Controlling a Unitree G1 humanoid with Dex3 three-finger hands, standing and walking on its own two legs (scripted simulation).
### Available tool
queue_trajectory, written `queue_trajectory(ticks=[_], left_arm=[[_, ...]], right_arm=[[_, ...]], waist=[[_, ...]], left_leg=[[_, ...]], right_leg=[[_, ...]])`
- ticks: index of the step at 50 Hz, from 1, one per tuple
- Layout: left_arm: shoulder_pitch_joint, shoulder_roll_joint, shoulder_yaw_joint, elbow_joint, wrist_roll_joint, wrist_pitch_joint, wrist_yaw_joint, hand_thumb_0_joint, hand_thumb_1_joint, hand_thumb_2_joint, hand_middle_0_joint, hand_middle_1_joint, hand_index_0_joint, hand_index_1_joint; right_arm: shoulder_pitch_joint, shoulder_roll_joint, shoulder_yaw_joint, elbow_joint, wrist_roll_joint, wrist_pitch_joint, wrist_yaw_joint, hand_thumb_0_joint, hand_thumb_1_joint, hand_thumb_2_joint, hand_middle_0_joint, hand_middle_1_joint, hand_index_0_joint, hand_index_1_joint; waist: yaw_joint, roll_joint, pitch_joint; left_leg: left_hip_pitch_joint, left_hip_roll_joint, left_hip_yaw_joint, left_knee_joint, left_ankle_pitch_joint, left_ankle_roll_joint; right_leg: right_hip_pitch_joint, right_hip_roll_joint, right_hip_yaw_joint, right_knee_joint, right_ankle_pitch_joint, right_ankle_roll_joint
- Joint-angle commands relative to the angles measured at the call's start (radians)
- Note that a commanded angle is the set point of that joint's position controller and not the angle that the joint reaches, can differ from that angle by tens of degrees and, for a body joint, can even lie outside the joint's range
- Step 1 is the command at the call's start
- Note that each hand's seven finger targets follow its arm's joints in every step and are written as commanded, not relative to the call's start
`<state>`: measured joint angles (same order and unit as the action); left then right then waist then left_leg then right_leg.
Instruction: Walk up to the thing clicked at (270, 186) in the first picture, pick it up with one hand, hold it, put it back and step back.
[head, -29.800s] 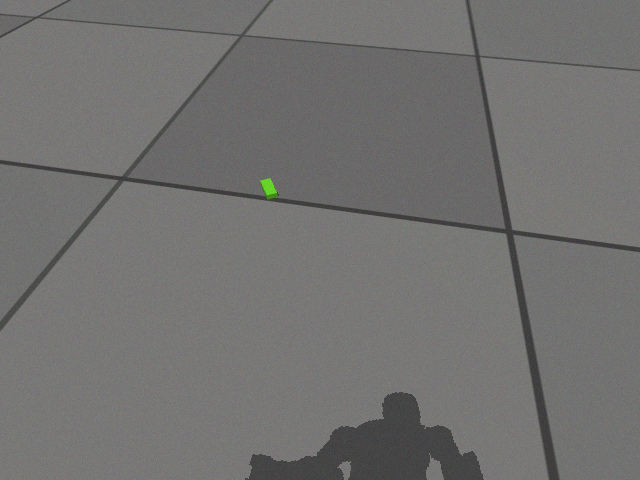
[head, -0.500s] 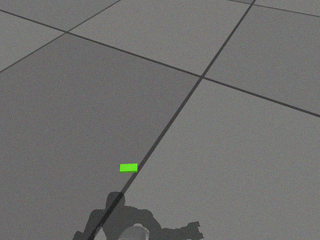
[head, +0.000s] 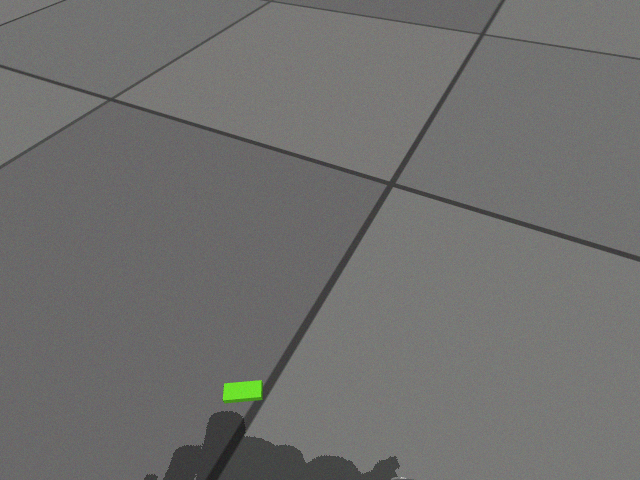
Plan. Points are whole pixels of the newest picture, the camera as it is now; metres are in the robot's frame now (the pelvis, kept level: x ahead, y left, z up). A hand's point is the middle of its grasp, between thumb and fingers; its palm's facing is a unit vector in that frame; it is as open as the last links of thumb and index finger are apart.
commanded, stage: walk up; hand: left
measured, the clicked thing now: (243, 391) +0.50 +0.28 -0.74
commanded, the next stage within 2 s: none
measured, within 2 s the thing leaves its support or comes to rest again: neither
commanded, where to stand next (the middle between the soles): +0.12 +0.03 m, yaw +2 degrees
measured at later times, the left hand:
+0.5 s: hand out of the picture +0.13 +0.27 -0.13, palm faces +0.01 -0.94 -0.34, open 7.4 cm
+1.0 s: hand out of the picture +0.08 +0.27 -0.12, palm faces +0.05 -0.93 -0.35, open 7.4 cm
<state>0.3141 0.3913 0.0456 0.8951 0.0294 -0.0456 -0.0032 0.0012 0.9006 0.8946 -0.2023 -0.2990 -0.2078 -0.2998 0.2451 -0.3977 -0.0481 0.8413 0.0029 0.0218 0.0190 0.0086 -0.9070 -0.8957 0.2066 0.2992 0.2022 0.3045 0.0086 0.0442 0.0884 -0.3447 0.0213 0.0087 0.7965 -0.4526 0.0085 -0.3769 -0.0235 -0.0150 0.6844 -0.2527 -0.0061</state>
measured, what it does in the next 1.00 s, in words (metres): stands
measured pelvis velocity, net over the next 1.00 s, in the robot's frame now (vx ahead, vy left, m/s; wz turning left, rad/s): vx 0.02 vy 0.01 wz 0.05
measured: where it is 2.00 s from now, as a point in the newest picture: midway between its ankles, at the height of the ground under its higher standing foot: outside the picture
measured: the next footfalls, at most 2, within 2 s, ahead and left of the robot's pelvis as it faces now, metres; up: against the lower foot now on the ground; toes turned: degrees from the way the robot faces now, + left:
right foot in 1.88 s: +0.13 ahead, -0.10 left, +0.00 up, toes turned +4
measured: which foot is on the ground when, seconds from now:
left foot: down 0.00-1.00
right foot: down 0.00-1.00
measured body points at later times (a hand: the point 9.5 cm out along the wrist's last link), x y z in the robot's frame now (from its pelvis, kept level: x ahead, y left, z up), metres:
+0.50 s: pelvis +0.02 +0.02 +0.02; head +0.03 +0.02 +0.47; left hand +0.12 +0.32 -0.11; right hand +0.12 -0.28 -0.10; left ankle +0.00 +0.14 -0.72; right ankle +0.07 -0.12 -0.72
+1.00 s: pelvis +0.02 +0.01 +0.03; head +0.03 +0.00 +0.48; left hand +0.08 +0.31 -0.10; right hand +0.12 -0.29 -0.11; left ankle +0.00 +0.14 -0.72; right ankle +0.07 -0.12 -0.72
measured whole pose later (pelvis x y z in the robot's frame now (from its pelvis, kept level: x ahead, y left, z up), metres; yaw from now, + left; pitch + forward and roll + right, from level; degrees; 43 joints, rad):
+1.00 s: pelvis +0.02 +0.01 +0.03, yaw +3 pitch -2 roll +0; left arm 0.09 0.34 0.02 1.17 0.01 -0.02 -0.01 0.00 0.90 0.89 -0.20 -0.30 -0.21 -0.30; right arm 0.09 -0.36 -0.01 1.14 0.00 0.00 0.02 0.01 -0.91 -0.90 0.21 0.30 0.20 0.30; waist 0.02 0.03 0.05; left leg -0.10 0.02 -0.04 0.36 -0.22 -0.02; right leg -0.18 -0.05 -0.06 0.34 -0.12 0.02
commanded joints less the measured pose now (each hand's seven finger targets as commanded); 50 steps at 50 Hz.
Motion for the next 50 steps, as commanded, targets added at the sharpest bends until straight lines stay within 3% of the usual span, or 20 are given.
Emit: queue_trajectory(ticks=[1,2,4,5,6,7,8,9,10,11,13,15,17,23,38,47,50], left_arm=[[-0.094,0.270,0.060,-0.090,-0.003,-0.022,0.031,0.000,0.900,0.900,-0.200,-0.300,-0.200,-0.300],[-0.103,0.270,0.061,-0.089,0.002,-0.019,0.029,0.000,0.900,0.900,-0.200,-0.300,-0.200,-0.300],[-0.084,0.256,0.060,-0.076,0.004,-0.014,0.025,0.000,0.900,0.900,-0.200,-0.300,-0.200,-0.300],[-0.088,0.259,0.060,-0.071,0.002,-0.010,0.024,0.000,0.900,0.900,-0.200,-0.300,-0.200,-0.300],[-0.101,0.250,0.054,-0.063,-0.006,-0.005,0.024,0.000,0.900,0.900,-0.200,-0.300,-0.200,-0.300],[-0.125,0.239,0.048,-0.060,-0.016,0.001,0.025,0.000,0.900,0.900,-0.200,-0.300,-0.200,-0.300],[-0.125,0.214,0.038,-0.059,-0.026,0.005,0.024,0.000,0.900,0.900,-0.200,-0.300,-0.200,-0.300],[-0.114,0.174,0.025,-0.062,-0.036,0.010,0.023,0.000,0.900,0.900,-0.200,-0.300,-0.200,-0.300],[-0.132,0.163,0.018,-0.041,-0.042,0.019,0.021,0.000,0.900,0.900,-0.200,-0.300,-0.200,-0.300],[-0.155,0.189,0.025,-0.017,-0.033,0.020,0.023,0.000,0.900,0.900,-0.200,-0.300,-0.200,-0.300],[-0.197,0.190,0.022,-0.004,-0.030,0.009,0.017,0.000,0.900,0.900,-0.200,-0.300,-0.200,-0.300],[-0.202,0.200,0.017,0.017,-0.036,0.005,0.015,0.000,0.900,0.900,-0.200,-0.300,-0.200,-0.300],[-0.225,0.191,0.011,0.040,-0.038,0.008,0.015,0.000,0.900,0.900,-0.200,-0.300,-0.200,-0.300],[-0.275,0.182,-0.001,0.105,-0.034,0.013,0.008,0.000,0.900,0.900,-0.200,-0.300,-0.200,-0.300],[-0.302,0.175,0.004,0.194,-0.023,0.001,0.004,0.000,0.900,0.900,-0.200,-0.300,-0.200,-0.300],[-0.293,0.174,0.013,0.201,-0.021,0.005,0.005,0.000,0.900,0.900,-0.200,-0.300,-0.200,-0.300],[-0.295,0.173,0.016,0.201,-0.017,0.007,0.005,0.000,0.900,0.900,-0.200,-0.300,-0.200,-0.300]], right_arm=[[0.029,-0.173,-0.046,-0.032,0.016,-0.007,-0.019,0.000,-0.900,-0.900,0.200,0.300,0.200,0.300],[0.055,-0.171,-0.044,-0.013,0.017,-0.009,-0.021,0.000,-0.900,-0.900,0.200,0.300,0.200,0.300],[0.039,-0.170,-0.037,0.003,0.012,-0.020,-0.018,0.000,-0.900,-0.900,0.200,0.300,0.200,0.300],[0.040,-0.162,-0.033,0.010,0.008,-0.025,-0.019,0.000,-0.900,-0.900,0.200,0.300,0.200,0.300],[0.040,-0.154,-0.031,0.027,0.004,-0.031,-0.020,0.000,-0.900,-0.900,0.200,0.300,0.200,0.300],[0.056,-0.144,-0.030,0.044,-0.001,-0.039,-0.024,0.000,-0.900,-0.900,0.200,0.300,0.200,0.300],[0.051,-0.174,-0.039,0.050,-0.012,-0.048,-0.029,0.000,-0.900,-0.900,0.200,0.300,0.200,0.300],[0.008,-0.223,-0.047,0.037,-0.024,-0.054,-0.032,0.000,-0.900,-0.900,0.200,0.300,0.200,0.300],[-0.096,-0.264,-0.049,0.027,-0.009,-0.059,-0.027,0.000,-0.900,-0.900,0.200,0.300,0.200,0.300],[-0.108,-0.249,-0.042,0.037,-0.001,-0.059,-0.021,0.000,-0.900,-0.900,0.200,0.300,0.200,0.300],[-0.096,-0.196,-0.018,0.068,0.003,-0.056,-0.020,0.000,-0.900,-0.900,0.200,0.300,0.200,0.300],[-0.088,-0.192,-0.012,0.093,0.006,-0.054,-0.022,0.000,-0.900,-0.900,0.200,0.300,0.200,0.300],[-0.108,-0.187,-0.009,0.110,0.005,-0.052,-0.022,0.000,-0.900,-0.900,0.200,0.300,0.200,0.300],[-0.168,-0.185,-0.001,0.146,0.002,-0.049,-0.019,0.000,-0.900,-0.900,0.200,0.300,0.200,0.300],[-0.202,-0.173,0.003,0.216,0.004,-0.042,-0.015,0.000,-0.900,-0.900,0.200,0.300,0.200,0.300],[-0.193,-0.164,0.006,0.236,-0.001,-0.035,-0.015,0.000,-0.900,-0.900,0.200,0.300,0.200,0.300],[-0.185,-0.171,0.004,0.242,-0.001,-0.037,-0.016,0.000,-0.900,-0.900,0.200,0.300,0.200,0.300]], waist=[[-0.014,-0.193,-0.032],[-0.016,-0.233,-0.069],[0.007,-0.250,-0.132],[0.004,-0.258,-0.153],[-0.001,-0.239,-0.164],[-0.021,-0.227,-0.185],[-0.018,-0.178,-0.198],[0.009,-0.069,-0.193],[0.034,0.000,-0.141],[0.025,-0.006,-0.125],[0.008,-0.017,-0.129],[0.006,0.028,-0.146],[0.005,0.027,-0.154],[0.010,0.018,-0.101],[-0.002,-0.054,-0.130],[0.002,-0.063,-0.104],[-0.001,-0.056,-0.120]], left_leg=[[-0.056,-0.012,-0.132,0.173,-0.093,0.011],[-0.046,-0.008,-0.106,0.149,-0.076,0.009],[-0.041,-0.007,-0.057,0.020,-0.090,0.002],[-0.009,-0.013,-0.031,-0.066,-0.066,0.003],[0.038,-0.025,-0.016,-0.170,-0.001,0.002],[0.094,-0.021,-0.014,-0.300,0.126,0.004],[0.170,0.019,-0.071,-0.346,0.280,0.021],[0.195,0.137,-0.244,-0.373,0.428,0.063],[0.094,0.208,-0.316,-0.353,0.409,0.123],[0.044,0.195,-0.265,-0.320,0.430,0.131],[0.049,0.118,-0.173,-0.318,0.417,0.069],[0.085,0.094,-0.142,-0.323,0.435,0.044],[0.113,0.100,-0.144,-0.342,0.450,0.044],[0.089,0.111,-0.154,-0.445,0.321,0.038],[0.191,0.096,-0.115,-0.503,0.343,0.019],[0.189,0.085,-0.112,-0.505,0.298,0.014],[0.174,0.094,-0.121,-0.518,0.292,0.017]], right_leg=[[0.006,-0.282,0.374,-0.338,0.022,-0.214],[0.049,-0.258,0.320,-0.309,0.043,-0.196],[0.164,-0.244,0.271,-0.245,0.192,-0.188],[0.184,-0.240,0.247,-0.203,0.279,-0.187],[0.189,-0.214,0.210,-0.147,0.347,-0.172],[0.187,-0.202,0.173,-0.095,0.411,-0.147],[0.133,-0.188,0.151,-0.056,0.424,-0.104],[0.055,-0.117,0.104,-0.004,0.305,-0.054],[0.080,-0.025,0.029,-0.048,0.052,-0.015],[0.160,-0.033,0.042,-0.081,0.013,-0.020],[0.211,-0.073,0.062,-0.142,0.150,-0.035],[0.221,-0.101,0.065,-0.143,0.261,-0.053],[0.223,-0.098,0.048,-0.160,0.254,-0.051],[0.253,-0.094,0.044,-0.247,0.169,-0.027],[0.295,-0.122,0.055,-0.376,0.206,-0.004],[0.260,-0.126,0.069,-0.412,0.107,-0.005],[0.290,-0.123,0.057,-0.402,0.122,-0.008]])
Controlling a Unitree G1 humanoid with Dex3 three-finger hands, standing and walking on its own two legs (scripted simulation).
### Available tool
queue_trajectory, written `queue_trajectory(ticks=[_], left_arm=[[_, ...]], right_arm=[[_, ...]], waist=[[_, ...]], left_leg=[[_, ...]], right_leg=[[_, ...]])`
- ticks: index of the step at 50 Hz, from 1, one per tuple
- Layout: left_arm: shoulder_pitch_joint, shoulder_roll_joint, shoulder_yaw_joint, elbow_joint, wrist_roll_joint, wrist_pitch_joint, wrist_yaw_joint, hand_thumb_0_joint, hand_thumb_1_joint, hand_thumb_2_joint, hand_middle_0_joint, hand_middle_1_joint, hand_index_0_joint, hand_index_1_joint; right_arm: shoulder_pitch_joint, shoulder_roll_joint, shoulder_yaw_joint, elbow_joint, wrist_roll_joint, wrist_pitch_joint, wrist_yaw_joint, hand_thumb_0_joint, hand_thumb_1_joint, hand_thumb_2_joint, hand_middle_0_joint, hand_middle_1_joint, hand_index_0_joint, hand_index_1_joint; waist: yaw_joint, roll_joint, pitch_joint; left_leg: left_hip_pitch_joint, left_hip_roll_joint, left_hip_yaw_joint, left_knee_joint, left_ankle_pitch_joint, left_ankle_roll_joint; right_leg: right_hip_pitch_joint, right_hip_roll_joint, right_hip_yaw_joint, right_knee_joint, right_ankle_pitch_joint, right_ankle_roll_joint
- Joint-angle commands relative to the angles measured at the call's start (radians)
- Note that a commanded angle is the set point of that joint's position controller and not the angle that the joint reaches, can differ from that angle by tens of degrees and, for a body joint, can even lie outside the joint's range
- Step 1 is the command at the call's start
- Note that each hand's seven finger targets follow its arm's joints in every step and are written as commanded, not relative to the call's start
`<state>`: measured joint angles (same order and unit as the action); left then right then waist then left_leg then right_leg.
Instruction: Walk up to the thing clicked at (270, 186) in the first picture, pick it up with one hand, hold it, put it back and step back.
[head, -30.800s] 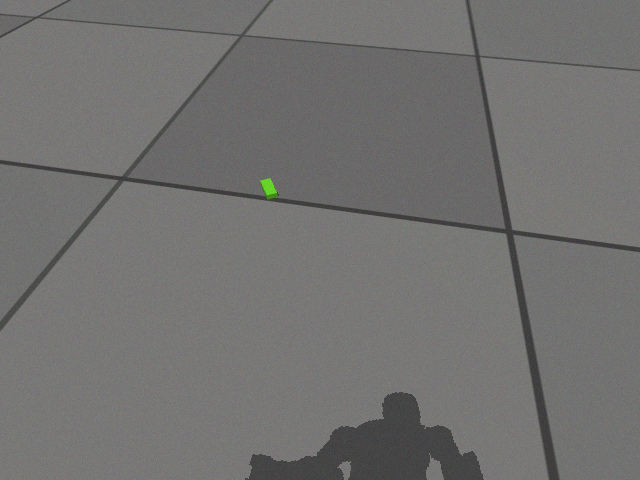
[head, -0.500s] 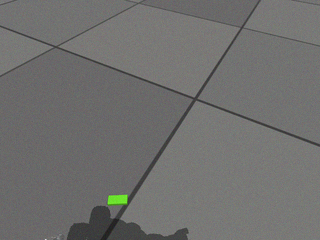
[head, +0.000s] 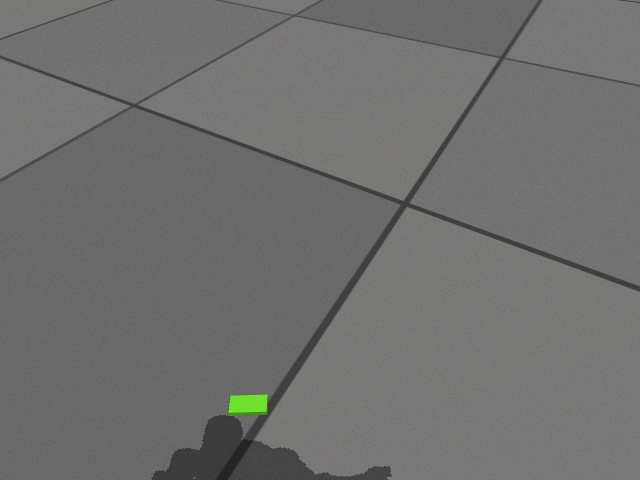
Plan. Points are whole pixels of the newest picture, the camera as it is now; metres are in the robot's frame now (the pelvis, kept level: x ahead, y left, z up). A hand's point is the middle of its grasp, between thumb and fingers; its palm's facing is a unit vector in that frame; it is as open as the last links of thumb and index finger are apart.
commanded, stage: walk up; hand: left
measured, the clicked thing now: (248, 405) +0.49 +0.26 -0.77
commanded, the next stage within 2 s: none
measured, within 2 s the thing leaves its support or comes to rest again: neither
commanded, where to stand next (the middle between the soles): +0.10 +0.02 m, yaw +0 degrees
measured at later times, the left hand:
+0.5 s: hand out of the picture +0.07 +0.30 -0.16, palm faces +0.04 -0.93 -0.36, open 7.4 cm
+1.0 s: hand (156, 469) +0.18 +0.26 -0.16, palm faces -0.06 -0.92 -0.39, open 7.4 cm
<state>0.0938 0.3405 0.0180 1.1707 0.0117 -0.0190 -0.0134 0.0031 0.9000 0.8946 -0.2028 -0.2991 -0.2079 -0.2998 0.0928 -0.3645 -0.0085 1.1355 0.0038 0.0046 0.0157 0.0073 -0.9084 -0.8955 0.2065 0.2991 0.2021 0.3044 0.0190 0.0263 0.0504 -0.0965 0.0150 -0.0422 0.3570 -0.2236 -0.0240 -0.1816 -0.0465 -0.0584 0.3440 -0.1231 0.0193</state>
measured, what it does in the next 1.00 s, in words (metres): steps on the spot: right foot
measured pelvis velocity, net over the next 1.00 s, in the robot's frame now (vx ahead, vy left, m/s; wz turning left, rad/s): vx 0.06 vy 0.00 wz -0.01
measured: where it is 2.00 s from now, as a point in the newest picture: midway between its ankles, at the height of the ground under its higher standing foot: outside the picture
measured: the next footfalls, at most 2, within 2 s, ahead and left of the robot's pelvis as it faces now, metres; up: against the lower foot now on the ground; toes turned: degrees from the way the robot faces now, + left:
right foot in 0.88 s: +0.10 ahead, -0.12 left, +0.00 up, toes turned +1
left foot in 1.16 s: +0.07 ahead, +0.12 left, +0.00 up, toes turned +0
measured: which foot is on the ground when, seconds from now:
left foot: down 0.00-0.90, up 0.92-1.00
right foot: down 0.00-0.52, up 0.54-0.86, down 0.88-1.00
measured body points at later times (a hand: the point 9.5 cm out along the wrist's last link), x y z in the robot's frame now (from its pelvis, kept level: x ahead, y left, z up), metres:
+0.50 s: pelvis +0.03 +0.03 -0.01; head +0.03 +0.03 +0.44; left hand +0.07 +0.35 -0.14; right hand +0.09 -0.30 -0.13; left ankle +0.03 +0.14 -0.75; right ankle +0.04 -0.13 -0.75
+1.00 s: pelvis +0.06 +0.00 -0.02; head +0.13 -0.01 +0.42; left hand +0.19 +0.31 -0.14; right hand +0.16 -0.33 -0.15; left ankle +0.01 +0.13 -0.69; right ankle +0.11 -0.12 -0.75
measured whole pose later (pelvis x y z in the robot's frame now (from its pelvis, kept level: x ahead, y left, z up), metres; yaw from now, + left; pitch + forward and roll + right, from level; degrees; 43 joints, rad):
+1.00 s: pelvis +0.06 +0.00 -0.02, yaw +0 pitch -2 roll +1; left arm 0.07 0.37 0.04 0.89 0.02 0.03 -0.02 0.00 0.90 0.89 -0.20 -0.30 -0.21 -0.30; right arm 0.11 -0.42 -0.05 0.91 0.02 0.03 -0.05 0.01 -0.91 -0.90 0.21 0.30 0.20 0.30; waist -0.01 0.02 0.19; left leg -0.38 -0.03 -0.05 1.08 -0.60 0.01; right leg -0.36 -0.01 0.01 0.67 -0.28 -0.02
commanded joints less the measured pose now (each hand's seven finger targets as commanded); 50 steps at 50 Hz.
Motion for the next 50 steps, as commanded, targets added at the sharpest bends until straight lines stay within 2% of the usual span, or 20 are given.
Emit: queue_trajectory(ticks=[1,12,13,15,17,19,21,24,25,26,27,31,34,38,41,43,44,45,46,50], left_arm=[[-0.073,0.222,0.044,-0.074,0.001,-0.020,0.015,0.000,0.900,0.900,-0.200,-0.300,-0.200,-0.300],[-0.079,0.217,0.048,-0.085,-0.001,-0.013,0.015,0.000,0.900,0.900,-0.200,-0.300,-0.200,-0.300],[-0.003,0.261,0.067,-0.110,0.016,-0.022,0.003,0.000,0.900,0.900,-0.200,-0.300,-0.200,-0.300],[0.056,0.282,0.085,-0.113,0.029,-0.023,-0.002,0.000,0.900,0.900,-0.200,-0.300,-0.200,-0.300],[0.124,0.307,0.102,-0.134,0.030,-0.030,0.003,0.000,0.900,0.900,-0.200,-0.300,-0.200,-0.300],[0.141,0.327,0.111,-0.163,0.031,-0.042,0.007,0.000,0.900,0.900,-0.200,-0.300,-0.200,-0.300],[0.057,0.337,0.108,-0.207,0.038,-0.035,0.000,0.000,0.900,0.900,-0.200,-0.300,-0.200,-0.300],[-0.081,0.200,0.057,-0.255,0.010,0.001,-0.007,0.000,0.900,0.900,-0.200,-0.300,-0.200,-0.300],[-0.036,0.117,0.032,-0.255,-0.006,0.013,-0.006,0.000,0.900,0.900,-0.200,-0.300,-0.200,-0.300],[0.002,0.176,0.046,-0.232,-0.005,0.023,0.001,0.000,0.900,0.900,-0.200,-0.300,-0.200,-0.300],[0.036,0.230,0.058,-0.214,-0.010,0.025,0.002,0.000,0.900,0.900,-0.200,-0.300,-0.200,-0.300],[0.058,0.228,0.054,-0.192,-0.013,0.024,0.013,0.000,0.900,0.900,-0.200,-0.300,-0.200,-0.300],[0.026,0.235,0.061,-0.231,0.003,0.051,0.011,0.000,0.900,0.900,-0.200,-0.300,-0.200,-0.300],[0.034,0.240,0.075,-0.276,0.006,0.074,-0.002,0.000,0.900,0.900,-0.200,-0.300,-0.200,-0.300],[0.059,0.222,0.079,-0.291,0.006,0.070,-0.010,0.000,0.900,0.900,-0.200,-0.300,-0.200,-0.300],[0.108,0.230,0.088,-0.274,0.007,0.054,-0.005,0.000,0.900,0.900,-0.200,-0.300,-0.200,-0.300],[0.092,0.313,0.106,-0.284,0.014,0.041,0.001,0.000,0.900,0.900,-0.200,-0.300,-0.200,-0.300],[0.074,0.344,0.109,-0.316,0.003,0.034,0.008,0.000,0.900,0.900,-0.200,-0.300,-0.200,-0.300],[0.070,0.355,0.105,-0.328,0.008,0.030,0.012,0.000,0.900,0.900,-0.200,-0.300,-0.200,-0.300],[-0.003,0.266,0.082,-0.360,0.011,0.030,0.036,0.000,0.900,0.900,-0.200,-0.300,-0.200,-0.300]], right_arm=[[-0.032,-0.204,-0.035,-0.052,-0.002,-0.020,-0.013,0.000,-0.900,-0.900,0.200,0.300,0.200,0.300],[-0.014,-0.203,-0.034,-0.056,-0.006,-0.023,-0.017,0.000,-0.900,-0.900,0.200,0.300,0.200,0.300],[0.058,-0.255,-0.064,-0.089,-0.023,-0.026,-0.001,0.000,-0.900,-0.900,0.200,0.300,0.200,0.300],[0.045,-0.247,-0.070,-0.111,-0.039,-0.019,0.010,0.000,-0.900,-0.900,0.200,0.300,0.200,0.300],[0.003,-0.190,-0.064,-0.155,-0.042,-0.026,0.017,0.000,-0.900,-0.900,0.200,0.300,0.200,0.300],[0.017,-0.207,-0.077,-0.183,-0.047,-0.038,0.014,0.000,-0.900,-0.900,0.200,0.300,0.200,0.300],[0.085,-0.219,-0.092,-0.185,-0.043,-0.039,0.028,0.000,-0.900,-0.900,0.200,0.300,0.200,0.300],[0.251,-0.199,-0.104,-0.099,-0.050,-0.053,0.011,0.000,-0.900,-0.900,0.200,0.300,0.200,0.300],[0.224,-0.255,-0.108,-0.123,-0.061,-0.060,-0.004,0.000,-0.900,-0.900,0.200,0.300,0.200,0.300],[0.132,-0.322,-0.110,-0.164,-0.052,-0.066,-0.013,0.000,-0.900,-0.900,0.200,0.300,0.200,0.300],[0.077,-0.313,-0.102,-0.180,-0.040,-0.068,-0.016,0.000,-0.900,-0.900,0.200,0.300,0.200,0.300],[0.140,-0.284,-0.092,-0.168,-0.022,-0.087,-0.043,0.000,-0.900,-0.900,0.200,0.300,0.200,0.300],[0.181,-0.311,-0.112,-0.182,-0.010,-0.068,-0.070,0.000,-0.900,-0.900,0.200,0.300,0.200,0.300],[0.142,-0.316,-0.125,-0.240,-0.013,-0.051,-0.087,0.000,-0.900,-0.900,0.200,0.300,0.200,0.300],[0.083,-0.305,-0.118,-0.276,-0.011,-0.038,-0.083,0.000,-0.900,-0.900,0.200,0.300,0.200,0.300],[0.039,-0.278,-0.104,-0.295,-0.001,-0.022,-0.074,0.000,-0.900,-0.900,0.200,0.300,0.200,0.300],[0.069,-0.235,-0.089,-0.304,0.012,-0.015,-0.070,0.000,-0.900,-0.900,0.200,0.300,0.200,0.300],[0.089,-0.172,-0.068,-0.308,0.019,-0.002,-0.068,0.000,-0.900,-0.900,0.200,0.300,0.200,0.300],[0.088,-0.197,-0.079,-0.292,0.014,0.019,-0.080,0.000,-0.900,-0.900,0.200,0.300,0.200,0.300],[0.152,-0.213,-0.073,-0.251,0.022,0.010,-0.068,0.000,-0.900,-0.900,0.200,0.300,0.200,0.300]], waist=[[-0.010,-0.041,-0.084],[-0.011,-0.024,-0.078],[-0.012,-0.005,-0.143],[0.025,-0.026,-0.004],[0.061,-0.151,0.062],[0.055,-0.168,-0.006],[0.004,-0.178,-0.024],[-0.097,-0.071,0.018],[-0.076,0.163,0.037],[-0.052,0.129,0.061],[-0.025,0.062,0.068],[-0.033,0.114,-0.066],[-0.059,0.128,-0.064],[-0.047,0.091,-0.032],[-0.022,0.112,-0.059],[0.015,0.063,-0.103],[0.009,-0.124,-0.126],[0.011,-0.283,-0.135],[0.014,-0.269,-0.148],[-0.018,-0.160,-0.149]], left_leg=[[-0.081,0.100,-0.071,-0.079,0.066,0.051],[-0.104,0.102,-0.077,-0.082,0.095,0.048],[-0.110,0.052,-0.049,-0.035,-0.301,0.092],[-0.322,0.035,-0.065,0.021,-0.479,0.098],[-0.456,-0.003,0.028,0.198,-0.224,0.070],[-0.450,0.064,-0.017,0.343,-0.241,0.063],[-0.293,0.075,-0.011,0.308,-0.287,0.072],[0.076,0.013,0.034,0.036,-0.016,0.042],[-0.007,0.207,-0.279,-0.179,-0.166,0.064],[-0.164,0.327,-0.426,-0.233,-0.297,0.160],[-0.189,0.326,-0.377,-0.182,-0.216,0.221],[0.144,0.263,-0.137,0.073,0.737,0.168],[0.146,0.300,-0.141,0.113,0.845,0.208],[0.037,0.319,-0.131,0.133,0.754,0.237],[-0.028,0.263,-0.066,0.213,0.665,0.199],[-0.093,0.186,0.003,0.360,0.525,0.135],[-0.187,0.085,0.064,0.511,0.330,0.076],[-0.332,-0.056,0.098,0.681,-0.304,0.044],[-0.291,-0.046,-0.017,0.804,-0.494,0.049],[-0.307,-0.035,-0.068,0.768,-0.342,0.030]], right_leg=[[0.106,-0.099,0.099,-0.058,0.009,-0.032],[0.121,-0.094,0.089,-0.040,0.039,-0.031],[0.159,-0.040,0.068,-0.002,-0.385,-0.066],[0.123,-0.090,0.175,-0.024,-0.609,-0.102],[0.212,-0.226,0.321,-0.135,-0.518,-0.180],[0.246,-0.337,0.395,-0.144,-0.228,-0.260],[0.050,-0.303,0.320,-0.170,-0.499,-0.239],[-0.302,-0.096,0.052,0.094,-0.384,-0.105],[-0.331,0.008,-0.015,0.283,-0.319,-0.041],[-0.249,0.032,0.098,0.364,-0.381,-0.038],[-0.186,0.003,0.137,0.419,-0.397,-0.039],[-0.247,0.005,0.134,0.382,-0.332,-0.041],[-0.274,0.010,0.115,0.456,-0.311,-0.045],[-0.258,0.005,0.119,0.502,-0.300,-0.050],[-0.165,0.015,0.069,0.378,-0.249,-0.063],[-0.016,0.022,0.059,0.160,0.052,-0.074],[0.049,-0.097,0.210,0.131,0.403,-0.125],[0.103,-0.278,0.452,0.065,0.593,-0.242],[0.022,-0.339,0.515,0.085,0.612,-0.336],[0.038,-0.205,0.280,0.165,0.471,-0.256]])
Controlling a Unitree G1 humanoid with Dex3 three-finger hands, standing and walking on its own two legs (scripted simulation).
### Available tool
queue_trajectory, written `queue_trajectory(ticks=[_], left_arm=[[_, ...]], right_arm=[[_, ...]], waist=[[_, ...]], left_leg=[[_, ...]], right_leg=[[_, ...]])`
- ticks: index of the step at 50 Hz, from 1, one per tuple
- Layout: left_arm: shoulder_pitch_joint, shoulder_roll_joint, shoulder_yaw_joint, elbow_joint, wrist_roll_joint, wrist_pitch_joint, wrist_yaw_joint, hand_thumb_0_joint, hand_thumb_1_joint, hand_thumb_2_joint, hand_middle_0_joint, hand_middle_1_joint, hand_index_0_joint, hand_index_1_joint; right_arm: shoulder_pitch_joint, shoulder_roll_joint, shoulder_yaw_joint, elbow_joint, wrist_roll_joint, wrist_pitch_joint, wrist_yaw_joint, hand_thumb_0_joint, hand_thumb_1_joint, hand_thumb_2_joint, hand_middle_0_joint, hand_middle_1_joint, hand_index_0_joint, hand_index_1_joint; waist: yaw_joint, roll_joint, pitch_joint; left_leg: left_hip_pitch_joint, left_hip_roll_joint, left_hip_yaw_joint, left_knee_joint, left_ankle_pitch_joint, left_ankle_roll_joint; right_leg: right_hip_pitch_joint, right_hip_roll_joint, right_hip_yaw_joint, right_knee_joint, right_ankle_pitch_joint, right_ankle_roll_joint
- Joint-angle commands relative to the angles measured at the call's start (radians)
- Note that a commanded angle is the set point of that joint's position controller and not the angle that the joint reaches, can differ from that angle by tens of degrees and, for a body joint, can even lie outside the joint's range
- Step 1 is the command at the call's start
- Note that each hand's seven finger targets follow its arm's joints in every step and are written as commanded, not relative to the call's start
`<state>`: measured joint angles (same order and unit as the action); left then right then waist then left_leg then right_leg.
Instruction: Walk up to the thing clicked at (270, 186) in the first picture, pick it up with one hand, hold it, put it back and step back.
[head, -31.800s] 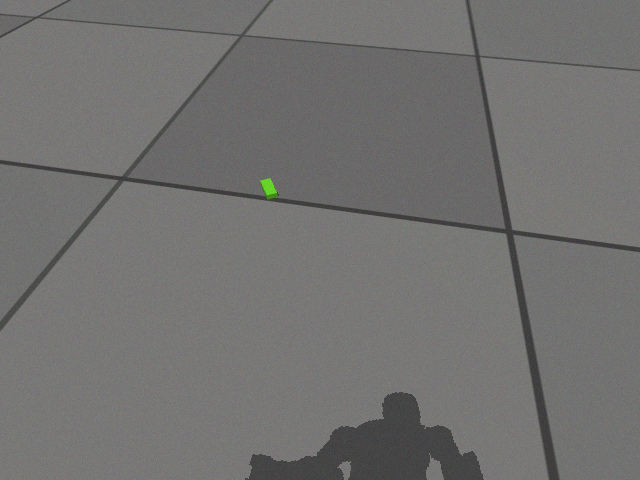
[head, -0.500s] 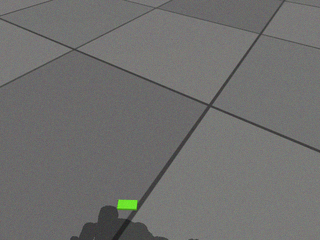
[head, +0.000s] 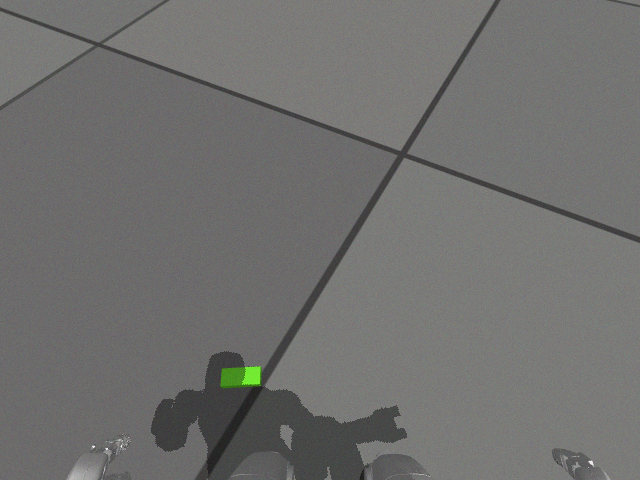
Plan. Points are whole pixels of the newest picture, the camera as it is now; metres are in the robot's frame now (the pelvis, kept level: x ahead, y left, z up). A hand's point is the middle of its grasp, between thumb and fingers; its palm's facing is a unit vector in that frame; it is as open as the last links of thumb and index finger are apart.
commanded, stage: walk up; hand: left
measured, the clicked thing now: (241, 377) +0.43 +0.26 -0.74
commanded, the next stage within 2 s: stand in 1.12 s
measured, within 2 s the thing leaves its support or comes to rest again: neither
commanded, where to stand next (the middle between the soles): +0.04 +0.02 m, yaw +0 degrees
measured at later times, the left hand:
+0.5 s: hand out of the picture +0.03 +0.27 -0.14, palm faces -0.01 -0.93 -0.37, open 7.4 cm
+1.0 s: hand out of the picture +0.07 +0.27 -0.13, palm faces -0.02 -0.94 -0.34, open 7.4 cm
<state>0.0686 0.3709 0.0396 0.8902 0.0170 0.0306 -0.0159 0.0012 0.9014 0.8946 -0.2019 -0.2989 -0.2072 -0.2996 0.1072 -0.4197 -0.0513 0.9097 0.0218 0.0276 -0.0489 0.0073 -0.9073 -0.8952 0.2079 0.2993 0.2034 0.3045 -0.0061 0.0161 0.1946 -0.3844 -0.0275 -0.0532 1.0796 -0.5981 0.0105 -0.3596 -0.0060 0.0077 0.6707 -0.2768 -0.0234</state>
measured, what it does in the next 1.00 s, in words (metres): steps on the spot: left foot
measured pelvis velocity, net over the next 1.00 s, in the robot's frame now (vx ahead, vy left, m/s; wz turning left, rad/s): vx -0.01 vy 0.02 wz -0.01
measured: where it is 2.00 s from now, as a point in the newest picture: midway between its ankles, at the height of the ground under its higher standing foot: outside the picture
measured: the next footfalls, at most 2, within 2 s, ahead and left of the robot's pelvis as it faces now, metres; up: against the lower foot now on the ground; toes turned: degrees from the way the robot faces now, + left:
left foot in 0.16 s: +0.01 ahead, +0.12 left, +0.00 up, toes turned +1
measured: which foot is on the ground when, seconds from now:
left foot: up 0.00-0.14, down 0.16-1.00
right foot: down 0.00-1.00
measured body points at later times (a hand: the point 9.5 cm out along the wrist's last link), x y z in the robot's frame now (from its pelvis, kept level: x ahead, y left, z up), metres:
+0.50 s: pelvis -0.03 +0.00 +0.01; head +0.00 -0.01 +0.46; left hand +0.03 +0.31 -0.11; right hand +0.06 -0.30 -0.12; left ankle -0.03 +0.12 -0.72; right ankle +0.01 -0.11 -0.72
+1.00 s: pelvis -0.01 +0.02 +0.03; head -0.01 +0.02 +0.48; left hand +0.07 +0.32 -0.10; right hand +0.08 -0.29 -0.10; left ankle -0.03 +0.12 -0.72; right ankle +0.01 -0.11 -0.72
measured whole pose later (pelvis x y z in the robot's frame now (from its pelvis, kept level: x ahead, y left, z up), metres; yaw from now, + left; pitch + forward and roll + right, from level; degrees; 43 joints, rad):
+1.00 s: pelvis -0.01 +0.02 +0.03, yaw -1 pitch -2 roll +0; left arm 0.10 0.35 0.00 1.14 0.00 -0.02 -0.01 0.00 0.90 0.89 -0.20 -0.30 -0.21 -0.30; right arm 0.09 -0.36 -0.02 1.11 -0.01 -0.02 0.01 0.01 -0.91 -0.90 0.21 0.30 0.20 0.30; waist 0.01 0.00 0.04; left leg -0.07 -0.02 0.03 0.32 -0.21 0.02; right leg -0.14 -0.01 0.05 0.34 -0.16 0.02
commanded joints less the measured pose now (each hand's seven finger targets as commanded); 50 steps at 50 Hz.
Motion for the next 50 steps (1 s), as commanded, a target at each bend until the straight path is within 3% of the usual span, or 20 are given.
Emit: queue_trajectory(ticks=[1,3,5,7,8,9,10,11,12,14,16,17,18,19,20,21,23,24,39,50], left_arm=[[0.024,0.236,0.060,-0.078,0.010,-0.022,0.040,0.000,0.900,0.900,-0.200,-0.300,-0.200,-0.300],[0.051,0.240,0.058,-0.074,0.014,-0.027,0.043,0.000,0.900,0.900,-0.200,-0.300,-0.200,-0.300],[0.043,0.259,0.060,-0.072,0.002,-0.025,0.041,0.000,0.900,0.900,-0.200,-0.300,-0.200,-0.300],[0.011,0.276,0.059,-0.070,-0.014,-0.020,0.038,0.000,0.900,0.900,-0.200,-0.300,-0.200,-0.300],[0.010,0.257,0.054,-0.074,-0.017,-0.017,0.036,0.000,0.900,0.900,-0.200,-0.300,-0.200,-0.300],[0.006,0.223,0.047,-0.077,-0.023,-0.017,0.034,0.000,0.900,0.900,-0.200,-0.300,-0.200,-0.300],[-0.021,0.216,0.051,-0.063,-0.027,-0.016,0.038,0.000,0.900,0.900,-0.200,-0.300,-0.200,-0.300],[-0.010,0.226,0.060,-0.044,-0.016,-0.014,0.040,0.000,0.900,0.900,-0.200,-0.300,-0.200,-0.300],[0.000,0.214,0.059,-0.037,-0.018,-0.015,0.034,0.000,0.900,0.900,-0.200,-0.300,-0.200,-0.300],[0.027,0.189,0.058,-0.020,-0.020,-0.021,0.027,0.000,0.900,0.900,-0.200,-0.300,-0.200,-0.300],[0.079,0.171,0.046,0.015,-0.013,-0.042,0.022,0.000,0.900,0.900,-0.200,-0.300,-0.200,-0.300],[0.074,0.195,0.051,0.025,-0.004,-0.055,0.025,0.000,0.900,0.900,-0.200,-0.300,-0.200,-0.300],[0.049,0.245,0.055,0.020,0.008,-0.070,0.027,0.000,0.900,0.900,-0.200,-0.300,-0.200,-0.300],[0.003,0.279,0.053,0.016,0.005,-0.072,0.023,0.000,0.900,0.900,-0.200,-0.300,-0.200,-0.300],[-0.025,0.262,0.045,0.008,0.005,-0.072,0.018,0.000,0.900,0.900,-0.200,-0.300,-0.200,-0.300],[-0.049,0.245,0.035,0.015,-0.002,-0.069,0.017,0.000,0.900,0.900,-0.200,-0.300,-0.200,-0.300],[-0.033,0.203,0.022,0.038,-0.007,-0.069,0.016,0.000,0.900,0.900,-0.200,-0.300,-0.200,-0.300],[-0.018,0.192,0.018,0.055,-0.011,-0.068,0.012,0.000,0.900,0.900,-0.200,-0.300,-0.200,-0.300],[0.008,0.184,0.003,0.172,-0.018,-0.072,0.018,0.000,0.900,0.900,-0.200,-0.300,-0.200,-0.300],[-0.021,0.183,-0.002,0.198,-0.014,-0.070,0.025,0.000,0.900,0.900,-0.200,-0.300,-0.200,-0.300]], right_arm=[[0.142,-0.158,-0.028,-0.018,-0.003,-0.017,0.002,0.000,-0.900,-0.900,0.200,0.300,0.200,0.300],[0.116,-0.152,-0.024,-0.019,-0.021,-0.019,0.014,0.000,-0.900,-0.900,0.200,0.300,0.200,0.300],[0.118,-0.150,-0.029,-0.011,-0.036,-0.020,0.021,0.000,-0.900,-0.900,0.200,0.300,0.200,0.300],[0.145,-0.152,-0.038,0.007,-0.049,-0.023,0.025,0.000,-0.900,-0.900,0.200,0.300,0.200,0.300],[0.142,-0.176,-0.047,0.001,-0.058,-0.030,0.025,0.000,-0.900,-0.900,0.200,0.300,0.200,0.300],[0.099,-0.237,-0.061,-0.015,-0.065,-0.035,0.028,0.000,-0.900,-0.900,0.200,0.300,0.200,0.300],[0.006,-0.283,-0.066,-0.032,-0.046,-0.036,0.037,0.000,-0.900,-0.900,0.200,0.300,0.200,0.300],[-0.020,-0.277,-0.067,-0.050,-0.047,-0.039,0.042,0.000,-0.900,-0.900,0.200,0.300,0.200,0.300],[-0.016,-0.242,-0.059,-0.051,-0.049,-0.042,0.041,0.000,-0.900,-0.900,0.200,0.300,0.200,0.300],[-0.008,-0.220,-0.050,-0.051,-0.047,-0.044,0.032,0.000,-0.900,-0.900,0.200,0.300,0.200,0.300],[-0.047,-0.177,-0.035,-0.049,-0.037,-0.042,0.036,0.000,-0.900,-0.900,0.200,0.300,0.200,0.300],[-0.016,-0.142,-0.019,-0.049,-0.031,-0.041,0.039,0.000,-0.900,-0.900,0.200,0.300,0.200,0.300],[0.020,-0.121,-0.013,-0.045,-0.028,-0.036,0.042,0.000,-0.900,-0.900,0.200,0.300,0.200,0.300],[0.048,-0.139,-0.020,-0.016,-0.031,-0.027,0.038,0.000,-0.900,-0.900,0.200,0.300,0.200,0.300],[0.066,-0.146,-0.024,0.010,-0.033,-0.029,0.041,0.000,-0.900,-0.900,0.200,0.300,0.200,0.300],[0.067,-0.143,-0.023,0.023,-0.035,-0.036,0.046,0.000,-0.900,-0.900,0.200,0.300,0.200,0.300],[0.039,-0.153,-0.020,0.032,-0.040,-0.054,0.053,0.000,-0.900,-0.900,0.200,0.300,0.200,0.300],[0.019,-0.161,-0.017,0.028,-0.044,-0.061,0.054,0.000,-0.900,-0.900,0.200,0.300,0.200,0.300],[-0.051,-0.149,-0.002,0.120,-0.029,-0.073,0.047,0.000,-0.900,-0.900,0.200,0.300,0.200,0.300],[-0.064,-0.144,-0.011,0.141,-0.029,-0.066,0.046,0.000,-0.900,-0.900,0.200,0.300,0.200,0.300]], waist=[[0.012,-0.146,-0.299],[0.036,-0.155,-0.293],[0.026,-0.188,-0.271],[-0.008,-0.174,-0.250],[-0.013,-0.125,-0.242],[0.008,0.019,-0.223],[0.017,0.132,-0.196],[0.012,0.149,-0.198],[0.021,0.125,-0.204],[0.034,0.146,-0.210],[0.056,0.108,-0.242],[0.039,0.026,-0.267],[0.017,-0.085,-0.249],[-0.008,-0.123,-0.224],[-0.023,-0.104,-0.196],[-0.032,-0.083,-0.170],[-0.018,-0.085,-0.188],[-0.002,-0.077,-0.187],[0.020,0.004,-0.209],[0.010,-0.012,-0.215]], left_leg=[[-0.004,0.020,-0.037,-0.037,0.050,-0.012],[0.008,0.041,0.004,-0.228,0.056,-0.019],[0.070,0.036,0.024,-0.404,0.094,-0.016],[0.179,0.017,0.050,-0.565,0.284,0.005],[0.210,0.062,-0.024,-0.638,0.378,0.028],[0.188,0.196,-0.212,-0.675,0.472,0.081],[0.073,0.292,-0.279,-0.692,0.516,0.173],[0.036,0.328,-0.290,-0.673,0.585,0.226],[0.057,0.301,-0.235,-0.644,0.641,0.229],[0.104,0.261,-0.170,-0.591,0.680,0.187],[0.117,0.186,-0.090,-0.524,0.543,0.101],[0.063,0.149,-0.078,-0.484,0.469,0.060],[-0.016,0.065,-0.032,-0.427,0.305,0.018],[0.097,0.047,0.012,-0.407,0.098,0.011],[0.168,0.051,0.002,-0.449,0.107,0.016],[0.201,0.057,-0.004,-0.539,0.181,0.018],[0.262,0.107,-0.076,-0.669,0.298,0.046],[0.239,0.135,-0.116,-0.716,0.260,0.056],[0.268,0.158,-0.050,-0.820,0.495,0.027],[0.299,0.157,-0.020,-0.832,0.523,0.023]], right_leg=[[0.226,-0.236,0.201,-0.157,0.561,-0.207],[0.249,-0.244,0.217,-0.170,0.420,-0.202],[0.218,-0.256,0.239,-0.150,0.424,-0.191],[0.125,-0.237,0.223,-0.113,0.413,-0.142],[0.070,-0.221,0.211,-0.085,0.376,-0.095],[0.003,-0.124,0.143,-0.012,0.214,-0.039],[0.063,0.009,0.004,0.064,-0.063,-0.011],[0.112,0.019,0.009,0.154,-0.207,-0.006],[0.111,0.032,0.021,0.180,-0.232,-0.012],[0.093,0.030,0.022,0.113,-0.178,-0.024],[0.205,-0.007,0.017,-0.181,0.043,-0.028],[0.304,-0.061,0.135,-0.224,0.130,-0.046],[0.304,-0.187,0.339,-0.297,0.057,-0.103],[0.135,-0.284,0.418,-0.336,-0.080,-0.176],[0.050,-0.267,0.401,-0.343,-0.135,-0.170],[0.018,-0.224,0.322,-0.344,-0.123,-0.129],[0.024,-0.134,0.201,-0.315,-0.034,-0.043],[0.047,-0.100,0.167,-0.308,-0.041,-0.022],[0.243,-0.101,0.110,-0.348,0.249,0.003],[0.252,-0.104,0.107,-0.358,0.291,0.012]])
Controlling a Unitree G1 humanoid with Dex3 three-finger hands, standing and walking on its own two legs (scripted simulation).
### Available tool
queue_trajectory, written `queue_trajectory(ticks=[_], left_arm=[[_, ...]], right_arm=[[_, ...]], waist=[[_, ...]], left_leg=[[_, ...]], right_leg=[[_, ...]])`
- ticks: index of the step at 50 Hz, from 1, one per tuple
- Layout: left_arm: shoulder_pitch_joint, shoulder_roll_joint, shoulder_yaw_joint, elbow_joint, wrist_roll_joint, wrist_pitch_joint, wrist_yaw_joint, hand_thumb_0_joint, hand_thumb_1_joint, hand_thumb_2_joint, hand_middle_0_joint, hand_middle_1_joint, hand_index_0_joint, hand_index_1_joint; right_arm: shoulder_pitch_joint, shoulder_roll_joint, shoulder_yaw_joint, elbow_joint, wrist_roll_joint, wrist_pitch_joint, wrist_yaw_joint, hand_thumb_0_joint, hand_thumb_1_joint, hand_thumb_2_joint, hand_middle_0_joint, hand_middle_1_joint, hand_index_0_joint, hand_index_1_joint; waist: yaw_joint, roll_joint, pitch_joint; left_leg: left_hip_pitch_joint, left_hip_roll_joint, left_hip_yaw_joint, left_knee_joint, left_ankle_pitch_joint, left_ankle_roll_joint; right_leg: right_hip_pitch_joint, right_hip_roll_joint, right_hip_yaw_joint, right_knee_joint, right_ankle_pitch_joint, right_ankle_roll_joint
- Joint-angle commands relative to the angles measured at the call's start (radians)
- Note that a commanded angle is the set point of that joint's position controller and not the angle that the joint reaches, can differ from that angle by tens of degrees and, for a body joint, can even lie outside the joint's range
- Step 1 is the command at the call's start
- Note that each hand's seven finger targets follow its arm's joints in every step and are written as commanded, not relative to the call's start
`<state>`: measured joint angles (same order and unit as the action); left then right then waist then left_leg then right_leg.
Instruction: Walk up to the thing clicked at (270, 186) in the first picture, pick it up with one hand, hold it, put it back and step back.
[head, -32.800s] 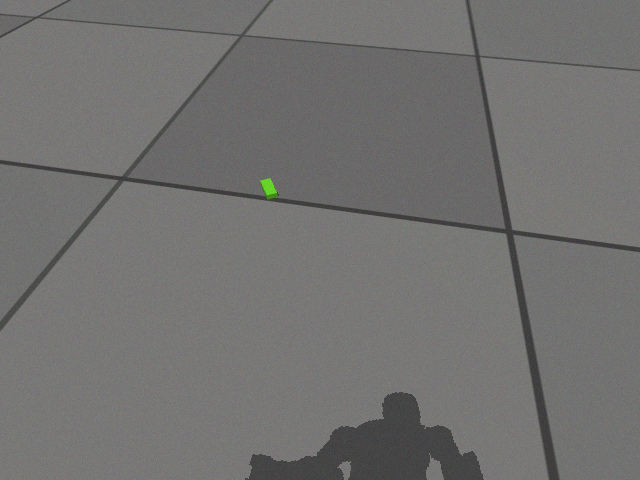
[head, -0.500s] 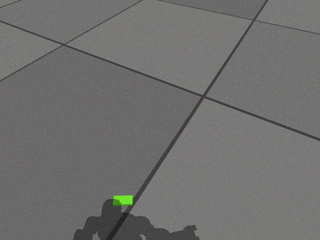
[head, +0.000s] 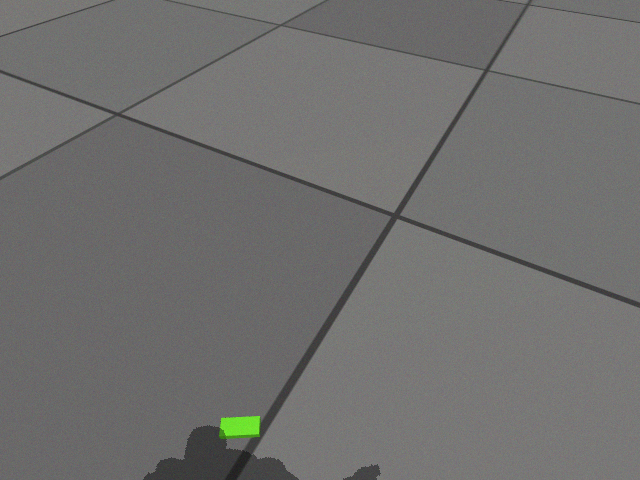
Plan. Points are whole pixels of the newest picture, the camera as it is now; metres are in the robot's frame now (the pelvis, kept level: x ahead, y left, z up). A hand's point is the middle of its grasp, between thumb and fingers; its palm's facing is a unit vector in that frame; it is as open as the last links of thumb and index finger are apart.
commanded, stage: walk up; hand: left
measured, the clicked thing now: (240, 427) +0.44 +0.25 -0.77
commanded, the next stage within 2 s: stand in 0.12 s
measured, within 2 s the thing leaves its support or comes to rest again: neither
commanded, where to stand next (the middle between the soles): +0.06 +0.00 m, yaw +1 degrees
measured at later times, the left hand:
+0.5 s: hand out of the picture +0.08 +0.25 -0.16, palm faces -0.02 -0.94 -0.34, open 7.4 cm
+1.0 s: hand out of the picture +0.06 +0.25 -0.15, palm faces +0.00 -0.94 -0.35, open 7.4 cm
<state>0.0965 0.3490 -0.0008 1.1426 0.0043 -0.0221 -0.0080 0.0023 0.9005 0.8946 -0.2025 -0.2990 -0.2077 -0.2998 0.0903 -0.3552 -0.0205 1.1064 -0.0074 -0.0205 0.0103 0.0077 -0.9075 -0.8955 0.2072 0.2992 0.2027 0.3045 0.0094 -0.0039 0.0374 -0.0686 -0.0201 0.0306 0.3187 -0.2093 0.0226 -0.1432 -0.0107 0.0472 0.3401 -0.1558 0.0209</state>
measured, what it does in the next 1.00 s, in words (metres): stands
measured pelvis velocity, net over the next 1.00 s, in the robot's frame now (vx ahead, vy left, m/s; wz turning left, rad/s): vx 0.00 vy -0.01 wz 0.03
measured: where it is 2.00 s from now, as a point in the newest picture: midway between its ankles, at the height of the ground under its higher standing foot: outside the picture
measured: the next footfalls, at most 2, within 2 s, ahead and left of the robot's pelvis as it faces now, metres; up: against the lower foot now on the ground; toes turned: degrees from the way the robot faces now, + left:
left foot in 1.52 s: -0.09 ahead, +0.14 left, +0.00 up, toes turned +0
right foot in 1.88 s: -0.14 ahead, -0.12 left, +0.00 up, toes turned +2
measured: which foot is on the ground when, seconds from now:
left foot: down 0.00-1.00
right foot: down 0.00-1.00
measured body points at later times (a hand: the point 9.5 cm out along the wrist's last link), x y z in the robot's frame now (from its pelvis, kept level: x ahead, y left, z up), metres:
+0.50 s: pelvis +0.01 +0.00 +0.00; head +0.02 +0.00 +0.45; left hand +0.08 +0.30 -0.13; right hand +0.09 -0.30 -0.13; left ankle -0.02 +0.10 -0.75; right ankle +0.02 -0.13 -0.75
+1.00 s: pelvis +0.00 -0.01 +0.00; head +0.01 -0.01 +0.45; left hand +0.06 +0.29 -0.13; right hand +0.08 -0.31 -0.13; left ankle -0.02 +0.10 -0.75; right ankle +0.02 -0.13 -0.75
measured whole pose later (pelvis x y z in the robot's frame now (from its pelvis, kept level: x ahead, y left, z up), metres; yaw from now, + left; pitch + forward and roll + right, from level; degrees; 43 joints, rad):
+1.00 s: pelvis +0.00 -0.01 +0.00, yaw +2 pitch -2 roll +0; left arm 0.12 0.35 -0.01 1.15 0.01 -0.02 -0.01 0.00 0.90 0.89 -0.20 -0.30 -0.21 -0.30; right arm 0.12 -0.36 -0.01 1.13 -0.01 -0.01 0.01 0.01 -0.91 -0.90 0.21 0.30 0.20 0.30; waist 0.00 0.01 0.05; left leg -0.07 -0.01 0.00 0.30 -0.19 0.01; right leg -0.13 0.00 0.01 0.30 -0.14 0.01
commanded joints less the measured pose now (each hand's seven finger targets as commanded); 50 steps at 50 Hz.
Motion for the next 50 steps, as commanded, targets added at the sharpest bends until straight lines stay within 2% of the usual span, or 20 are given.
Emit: queue_trajectory(ticks=[1,5,6,10,13,15,20,22,27,34,40,43,48,50], left_arm=[[-0.053,0.207,0.039,-0.058,0.001,-0.017,0.018,0.000,0.900,0.900,-0.200,-0.300,-0.200,-0.300],[-0.055,0.207,0.037,-0.056,0.001,-0.015,0.019,0.000,0.900,0.900,-0.200,-0.300,-0.200,-0.300],[-0.050,0.207,0.037,-0.058,0.005,-0.016,0.019,0.000,0.900,0.900,-0.200,-0.300,-0.200,-0.300],[-0.045,0.205,0.035,-0.057,0.002,-0.014,0.018,0.000,0.900,0.900,-0.200,-0.300,-0.200,-0.300],[-0.049,0.210,0.035,-0.062,0.002,-0.017,0.019,0.000,0.900,0.900,-0.200,-0.300,-0.200,-0.300],[-0.051,0.208,0.034,-0.063,0.002,-0.015,0.020,0.000,0.900,0.900,-0.200,-0.300,-0.200,-0.300],[-0.042,0.205,0.032,-0.064,0.003,-0.017,0.019,0.000,0.900,0.900,-0.200,-0.300,-0.200,-0.300],[-0.040,0.208,0.033,-0.063,0.000,-0.015,0.020,0.000,0.900,0.900,-0.200,-0.300,-0.200,-0.300],[-0.041,0.209,0.034,-0.067,0.004,-0.016,0.022,0.000,0.900,0.900,-0.200,-0.300,-0.200,-0.300],[-0.041,0.216,0.035,-0.064,0.003,-0.011,0.020,0.000,0.900,0.900,-0.200,-0.300,-0.200,-0.300],[-0.033,0.213,0.035,-0.062,0.005,-0.015,0.016,0.000,0.900,0.900,-0.200,-0.300,-0.200,-0.300],[-0.027,0.208,0.034,-0.062,0.005,-0.016,0.014,0.000,0.900,0.900,-0.200,-0.300,-0.200,-0.300],[-0.026,0.213,0.034,-0.067,0.004,-0.018,0.017,0.000,0.900,0.900,-0.200,-0.300,-0.200,-0.300],[-0.019,0.216,0.034,-0.064,0.004,-0.017,0.017,0.000,0.900,0.900,-0.200,-0.300,-0.200,-0.300]], right_arm=[[-0.047,-0.209,-0.042,-0.058,-0.001,-0.017,-0.013,0.000,-0.900,-0.900,0.200,0.300,0.200,0.300],[-0.045,-0.208,-0.042,-0.052,-0.001,-0.016,-0.012,0.000,-0.900,-0.900,0.200,0.300,0.200,0.300],[-0.049,-0.209,-0.036,-0.052,-0.001,-0.016,-0.014,0.000,-0.900,-0.900,0.200,0.300,0.200,0.300],[-0.053,-0.210,-0.033,-0.047,0.000,-0.019,-0.015,0.000,-0.900,-0.900,0.200,0.300,0.200,0.300],[-0.033,-0.207,-0.028,-0.039,0.000,-0.018,-0.016,0.000,-0.900,-0.900,0.200,0.300,0.200,0.300],[-0.034,-0.211,-0.028,-0.039,0.000,-0.018,-0.016,0.000,-0.900,-0.900,0.200,0.300,0.200,0.300],[-0.022,-0.208,-0.025,-0.033,0.002,-0.017,-0.017,0.000,-0.900,-0.900,0.200,0.300,0.200,0.300],[-0.030,-0.211,-0.026,-0.031,0.001,-0.017,-0.018,0.000,-0.900,-0.900,0.200,0.300,0.200,0.300],[-0.019,-0.207,-0.023,-0.036,0.002,-0.015,-0.019,0.000,-0.900,-0.900,0.200,0.300,0.200,0.300],[-0.024,-0.205,-0.022,-0.035,0.000,-0.013,-0.018,0.000,-0.900,-0.900,0.200,0.300,0.200,0.300],[-0.029,-0.211,-0.024,-0.036,0.000,-0.012,-0.014,0.000,-0.900,-0.900,0.200,0.300,0.200,0.300],[-0.025,-0.214,-0.023,-0.036,-0.001,-0.015,-0.013,0.000,-0.900,-0.900,0.200,0.300,0.200,0.300],[-0.019,-0.213,-0.022,-0.038,0.000,-0.015,-0.015,0.000,-0.900,-0.900,0.200,0.300,0.200,0.300],[-0.013,-0.208,-0.020,-0.036,0.000,-0.014,-0.016,0.000,-0.900,-0.900,0.200,0.300,0.200,0.300]], waist=[[-0.007,0.005,-0.058],[-0.008,0.003,-0.065],[-0.004,-0.005,-0.066],[-0.003,0.007,-0.071],[-0.012,-0.004,-0.076],[-0.011,0.003,-0.077],[-0.014,0.006,-0.092],[-0.011,0.013,-0.089],[-0.018,0.001,-0.099],[-0.014,-0.009,-0.039],[-0.010,-0.002,-0.034],[-0.008,0.004,-0.045],[-0.010,0.000,-0.081],[-0.011,-0.008,-0.067]], left_leg=[[-0.020,0.148,-0.099,-0.071,0.131,0.011],[-0.008,0.148,-0.095,-0.073,0.133,0.011],[-0.024,0.156,-0.129,-0.076,0.170,0.006],[-0.007,0.154,-0.128,-0.074,0.172,0.002],[-0.015,0.151,-0.121,-0.069,0.198,0.002],[-0.020,0.152,-0.126,-0.071,0.185,0.000],[0.003,0.153,-0.121,-0.055,0.254,-0.003],[0.008,0.154,-0.123,-0.055,0.239,-0.003],[0.010,0.155,-0.118,-0.045,0.293,-0.002],[-0.026,0.150,-0.132,-0.079,0.130,-0.002],[-0.050,0.145,-0.135,-0.086,0.070,0.001],[-0.039,0.148,-0.140,-0.083,0.086,0.003],[-0.012,0.153,-0.137,-0.061,0.168,0.005],[-0.016,0.148,-0.133,-0.063,0.159,0.003]], right_leg=[[0.039,-0.100,0.067,-0.027,0.172,-0.034],[0.036,-0.098,0.069,-0.026,0.169,-0.034],[0.053,-0.103,0.070,-0.031,0.168,-0.031],[0.044,-0.106,0.070,-0.038,0.149,-0.034],[0.063,-0.112,0.073,-0.043,0.190,-0.034],[0.069,-0.111,0.065,-0.038,0.174,-0.033],[0.072,-0.114,0.061,-0.035,0.237,-0.036],[0.067,-0.115,0.061,-0.039,0.217,-0.037],[0.085,-0.116,0.052,-0.028,0.267,-0.034],[0.044,-0.113,0.063,-0.063,0.119,-0.038],[0.049,-0.114,0.067,-0.079,0.087,-0.037],[0.050,-0.115,0.067,-0.077,0.097,-0.038],[0.070,-0.121,0.065,-0.062,0.169,-0.041],[0.057,-0.120,0.065,-0.065,0.166,-0.039]])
